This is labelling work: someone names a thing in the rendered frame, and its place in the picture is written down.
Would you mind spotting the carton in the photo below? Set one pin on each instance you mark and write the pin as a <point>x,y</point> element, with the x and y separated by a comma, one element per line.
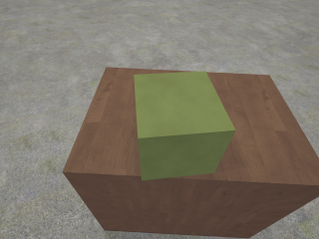
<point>183,127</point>

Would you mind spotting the pedestal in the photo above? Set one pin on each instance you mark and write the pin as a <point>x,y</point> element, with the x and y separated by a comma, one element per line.
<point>268,170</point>

